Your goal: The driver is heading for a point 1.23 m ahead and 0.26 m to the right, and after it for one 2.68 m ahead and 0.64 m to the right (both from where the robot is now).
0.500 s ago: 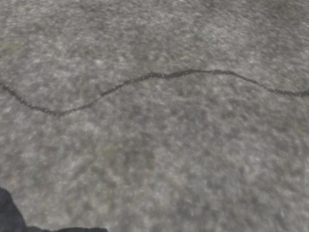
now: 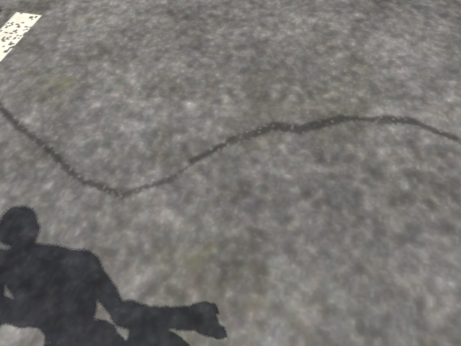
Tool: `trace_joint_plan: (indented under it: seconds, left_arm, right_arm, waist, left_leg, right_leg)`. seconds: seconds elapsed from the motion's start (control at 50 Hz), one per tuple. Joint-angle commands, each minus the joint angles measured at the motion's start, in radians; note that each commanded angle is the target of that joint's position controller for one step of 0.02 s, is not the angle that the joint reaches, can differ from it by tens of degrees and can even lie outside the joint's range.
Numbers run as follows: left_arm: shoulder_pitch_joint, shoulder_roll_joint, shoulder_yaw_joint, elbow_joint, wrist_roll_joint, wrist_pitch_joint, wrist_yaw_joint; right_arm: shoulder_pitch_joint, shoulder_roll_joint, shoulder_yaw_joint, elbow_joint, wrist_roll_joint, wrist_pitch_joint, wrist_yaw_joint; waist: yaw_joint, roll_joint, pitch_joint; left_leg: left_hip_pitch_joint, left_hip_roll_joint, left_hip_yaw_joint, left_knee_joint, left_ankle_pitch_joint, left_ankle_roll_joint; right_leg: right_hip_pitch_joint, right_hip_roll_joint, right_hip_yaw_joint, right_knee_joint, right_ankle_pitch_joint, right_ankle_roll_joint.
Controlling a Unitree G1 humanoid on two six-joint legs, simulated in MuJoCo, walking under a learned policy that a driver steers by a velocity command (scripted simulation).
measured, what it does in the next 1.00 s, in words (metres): steps on the spot, turning right: left foot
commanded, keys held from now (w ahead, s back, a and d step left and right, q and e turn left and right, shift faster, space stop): no key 0.16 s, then e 0.62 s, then no key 0.22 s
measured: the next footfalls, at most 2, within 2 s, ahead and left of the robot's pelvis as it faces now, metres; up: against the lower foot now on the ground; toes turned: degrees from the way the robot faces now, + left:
left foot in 0.14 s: +0.11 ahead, +0.15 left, +0.00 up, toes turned -3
left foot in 1.08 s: +0.17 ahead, +0.11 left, +0.00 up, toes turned -26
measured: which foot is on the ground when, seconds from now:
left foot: up 0.00-0.12, down 0.14-0.52, up 0.54-1.00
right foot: down 0.00-1.00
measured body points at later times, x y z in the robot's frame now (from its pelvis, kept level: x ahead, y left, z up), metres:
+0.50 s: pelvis +0.06 +0.00 -0.02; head +0.09 -0.02 +0.43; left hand +0.23 +0.27 -0.12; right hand +0.16 -0.30 -0.12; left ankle +0.07 +0.15 -0.74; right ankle +0.05 -0.09 -0.73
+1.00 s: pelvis +0.07 -0.01 +0.00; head +0.09 -0.03 +0.45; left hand +0.30 +0.20 -0.10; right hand +0.12 -0.32 -0.11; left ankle +0.14 +0.14 -0.71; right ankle +0.05 -0.09 -0.74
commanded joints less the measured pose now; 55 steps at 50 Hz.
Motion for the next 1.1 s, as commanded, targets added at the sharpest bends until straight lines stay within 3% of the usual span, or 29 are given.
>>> trace_joint_plan:
  seconds: [0.02, 0.08, 0.12, 0.14, 0.16, 0.18, 0.2, 0.22, 0.28, 0.32, 0.36, 0.4, 0.44, 0.48, 0.5, 0.52, 0.54, 0.56, 0.58, 0.62, 0.66, 0.72, 0.82, 0.9, 0.98, 1.04, 1.06, 1.08, 1.1]
  left_arm:
    - [-0.069, 0.165, 0.034, -0.044, -0.005, -0.001, 0.008]
    - [-0.074, 0.165, 0.026, -0.024, -0.012, 0.02, 0.01]
    - [-0.072, 0.133, 0.009, -0.011, -0.019, 0.028, 0.009]
    - [-0.035, 0.108, -0.001, 0.004, -0.011, 0.026, 0.008]
    - [0.024, 0.106, -0.003, 0.014, 0.005, 0.023, 0.005]
    - [0.061, 0.098, -0.005, 0.025, -0.005, 0.027, 0.007]
    - [0.016, 0.123, -0.003, 0.029, -0.012, 0.033, 0.01]
    - [-0.018, 0.142, 0.003, 0.018, -0.021, 0.039, 0.015]
    - [-0.033, 0.18, 0.022, -0.004, -0.033, 0.055, 0.024]
    - [-0.035, 0.172, 0.028, -0.019, -0.041, 0.061, 0.025]
    - [-0.03, 0.156, 0.033, -0.035, -0.04, 0.07, 0.022]
    - [-0.011, 0.137, 0.039, -0.046, -0.038, 0.087, 0.013]
    - [-0.023, 0.134, 0.045, -0.063, -0.045, 0.102, 0.005]
    - [0.034, 0.135, 0.051, -0.047, -0.044, 0.113, 0.0]
    - [0.071, 0.139, 0.058, -0.033, -0.04, 0.116, -0.003]
    - [0.091, 0.167, 0.071, -0.035, -0.034, 0.117, 0.0]
    - [0.097, 0.298, 0.102, -0.066, -0.028, 0.114, 0.019]
    - [0.123, 0.327, 0.094, -0.091, 0.02, 0.093, 0.008]
    - [0.09, 0.3, 0.086, -0.104, 0.022, 0.069, 0.004]
    - [0.018, 0.261, 0.078, -0.113, -0.018, 0.055, 0.019]
    - [0.009, 0.237, 0.068, -0.116, -0.037, 0.067, 0.035]
    - [0.037, 0.23, 0.068, -0.123, -0.034, 0.078, 0.053]
    - [0.036, 0.228, 0.069, -0.139, -0.032, 0.094, 0.07]
    - [0.025, 0.218, 0.062, -0.14, -0.019, 0.1, 0.069]
    - [0.005, 0.212, 0.054, -0.136, -0.015, 0.107, 0.058]
    - [-0.025, 0.183, 0.038, -0.127, -0.027, 0.111, 0.056]
    - [-0.004, 0.168, 0.032, -0.117, -0.029, 0.109, 0.056]
    - [0.036, 0.148, 0.026, -0.11, -0.011, 0.101, 0.055]
    - [0.111, 0.142, 0.028, -0.093, 0.001, 0.091, 0.05]
  right_arm:
    - [0.101, -0.049, -0.011, -0.031, -0.003, 0.008, -0.008]
    - [0.051, -0.067, -0.019, -0.035, -0.001, 0.021, -0.008]
    - [0.021, -0.062, -0.018, -0.042, -0.015, 0.018, -0.009]
    - [-0.003, -0.087, -0.022, -0.059, -0.023, 0.015, -0.012]
    - [-0.019, -0.139, -0.03, -0.073, -0.018, 0.013, -0.017]
    - [-0.041, -0.149, -0.038, -0.054, -0.009, 0.012, -0.013]
    - [-0.048, -0.104, -0.032, -0.062, -0.012, 0.006, -0.004]
    - [-0.047, -0.09, -0.029, -0.061, -0.018, 0.0, -0.003]
    - [-0.012, -0.123, -0.045, -0.06, -0.006, -0.012, -0.017]
    - [0.011, -0.137, -0.056, -0.064, -0.001, -0.006, -0.028]
    - [0.037, -0.154, -0.066, -0.066, -0.004, 0.002, -0.038]
    - [-0.033, -0.146, -0.064, -0.087, 0.0, 0.004, -0.045]
    - [-0.08, -0.166, -0.071, -0.098, -0.004, 0.001, -0.043]
    - [-0.149, -0.182, -0.079, -0.1, 0.014, 0.0, -0.041]
    - [-0.153, -0.169, -0.076, -0.093, 0.02, 0.003, -0.039]
    - [-0.097, -0.137, -0.071, -0.071, 0.016, 0.005, -0.033]
    - [-0.065, -0.067, -0.049, -0.087, -0.023, 0.007, -0.027]
    - [-0.17, -0.061, -0.042, -0.137, -0.01, 0.004, -0.036]
    - [-0.166, -0.097, -0.052, -0.125, 0.004, 0.003, -0.04]
    - [-0.135, -0.124, -0.065, -0.087, -0.005, -0.002, -0.048]
    - [-0.124, -0.122, -0.069, -0.08, -0.005, -0.005, -0.047]
    - [-0.114, -0.089, -0.061, -0.078, 0.005, -0.009, -0.036]
    - [-0.142, -0.08, -0.057, -0.079, 0.007, -0.012, -0.027]
    - [-0.156, -0.075, -0.051, -0.073, 0.009, -0.019, -0.013]
    - [-0.147, -0.079, -0.048, -0.064, 0.014, -0.033, 0.001]
    - [-0.092, -0.058, -0.042, -0.033, 0.013, -0.047, 0.016]
    - [-0.077, -0.063, -0.04, -0.025, 0.002, -0.052, 0.02]
    - [-0.068, -0.115, -0.045, -0.032, -0.014, -0.055, 0.016]
    - [-0.095, -0.165, -0.049, -0.044, -0.025, -0.05, 0.015]
  waist:
    - [-0.031, -0.161, -0.184]
    - [-0.024, -0.138, -0.148]
    - [-0.037, -0.116, -0.106]
    - [-0.026, -0.079, -0.094]
    - [0.018, -0.001, -0.099]
    - [0.041, 0.084, -0.099]
    - [0.0, 0.051, -0.071]
    - [-0.011, 0.032, -0.06]
    - [-0.02, 0.03, -0.09]
    - [-0.026, 0.05, -0.118]
    - [-0.033, 0.098, -0.143]
    - [-0.013, 0.172, -0.137]
    - [-0.009, 0.118, -0.117]
    - [0.032, 0.112, -0.128]
    - [0.047, 0.098, -0.134]
    - [0.042, 0.005, -0.127]
    - [0.013, -0.312, -0.111]
    - [0.073, -0.337, -0.16]
    - [0.061, -0.206, -0.15]
    - [0.021, -0.096, -0.125]
    - [0.007, -0.117, -0.139]
    - [0.011, -0.124, -0.165]
    - [0.022, -0.152, -0.144]
    - [0.04, -0.179, -0.116]
    - [0.046, -0.182, -0.108]
    - [0.0, -0.165, -0.113]
    - [-0.009, -0.14, -0.113]
    - [0.014, -0.057, -0.136]
    - [0.077, 0.1, -0.141]
  left_leg:
    - [0.187, 0.018, 0.019, -0.155, 0.115, -0.005]
    - [0.251, 0.013, 0.029, -0.276, 0.199, 0.015]
    - [0.331, 0.008, 0.03, -0.433, 0.307, 0.042]
    - [0.372, 0.053, -0.025, -0.475, 0.424, 0.06]
    - [0.406, 0.105, -0.063, -0.442, 0.528, 0.09]
    - [0.345, 0.083, -0.045, -0.419, 0.381, 0.116]
    - [0.309, 0.05, -0.023, -0.425, 0.311, 0.105]
    - [0.308, 0.04, -0.008, -0.419, 0.328, 0.091]
    - [0.341, 0.044, 0.019, -0.367, 0.465, 0.098]
    - [0.364, 0.098, -0.012, -0.364, 0.566, 0.139]
    - [0.397, 0.216, -0.104, -0.4, 0.672, 0.216]
    - [0.364, 0.336, -0.181, -0.441, 0.741, 0.289]
    - [0.309, 0.343, -0.14, -0.452, 0.712, 0.28]
    - [0.23, 0.281, -0.023, -0.41, 0.623, 0.215]
    - [0.184, 0.242, 0.037, -0.355, 0.539, 0.177]
    - [0.107, 0.182, 0.118, -0.229, 0.363, 0.117]
    - [-0.133, 0.048, 0.222, 0.076, -0.084, 0.004]
    - [-0.206, -0.055, 0.049, 0.272, -0.326, 0.001]
    - [-0.23, -0.031, -0.014, 0.36, -0.286, 0.01]
    - [-0.248, -0.002, -0.023, 0.333, -0.12, 0.02]
    - [-0.196, -0.006, -0.027, 0.307, -0.03, 0.006]
    - [-0.183, -0.034, -0.02, 0.254, 0.03, -0.013]
    - [-0.147, -0.036, -0.023, 0.066, 0.073, -0.035]
    - [-0.03, -0.024, -0.004, -0.046, 0.066, -0.03]
    - [0.072, -0.028, 0.014, -0.169, 0.036, -0.009]
    - [0.211, -0.037, 0.034, -0.439, 0.181, 0.02]
    - [0.292, -0.017, 0.016, -0.547, 0.327, 0.04]
    - [0.379, 0.09, -0.071, -0.537, 0.514, 0.075]
    - [0.396, 0.194, -0.163, -0.502, 0.715, 0.159]
  right_leg:
    - [0.035, -0.253, 0.138, -0.079, 0.568, -0.183]
    - [0.002, -0.246, 0.156, -0.087, 0.267, -0.159]
    - [-0.046, -0.202, 0.157, -0.071, 0.027, -0.1]
    - [-0.071, -0.169, 0.151, -0.052, -0.072, -0.049]
    - [-0.098, -0.111, 0.119, -0.024, -0.166, -0.008]
    - [-0.064, -0.065, 0.072, -0.022, -0.178, 0.015]
    - [-0.05, -0.06, 0.067, 0.006, -0.146, 0.025]
    - [-0.067, -0.061, 0.074, 0.03, -0.093, 0.019]
    - [-0.085, -0.06, 0.102, 0.121, 0.088, -0.001]
    - [-0.119, -0.044, 0.096, 0.214, 0.106, 0.005]
    - [-0.181, -0.03, 0.07, 0.334, 0.012, 0.034]
    - [-0.213, -0.036, 0.029, 0.464, -0.385, 0.049]
    - [-0.199, -0.075, 0.023, 0.479, -0.439, 0.049]
    - [-0.06, -0.061, -0.024, 0.326, -0.224, 0.044]
    - [0.022, -0.029, -0.048, 0.236, -0.111, 0.034]
    - [0.107, -0.029, 0.017, 0.13, 0.007, 0.006]
    - [0.224, -0.264, 0.399, 0.002, 0.345, -0.105]
    - [0.171, -0.424, 0.652, -0.06, 0.44, -0.295]
    - [0.186, -0.408, 0.589, -0.05, 0.421, -0.308]
    - [0.195, -0.315, 0.45, -0.013, 0.357, -0.211]
    - [0.182, -0.267, 0.402, -0.013, 0.399, -0.179]
    - [0.224, -0.24, 0.38, -0.019, 0.417, -0.179]
    - [0.209, -0.226, 0.409, -0.038, 0.239, -0.171]
    - [0.114, -0.214, 0.421, -0.048, 0.129, -0.178]
    - [0.091, -0.218, 0.453, -0.024, 0.165, -0.181]
    - [0.079, -0.186, 0.448, 0.023, 0.215, -0.144]
    - [0.05, -0.16, 0.436, 0.029, 0.18, -0.107]
    - [0.001, -0.116, 0.382, 0.085, 0.07, -0.051]
    - [-0.047, -0.008, 0.269, 0.16, -0.188, -0.001]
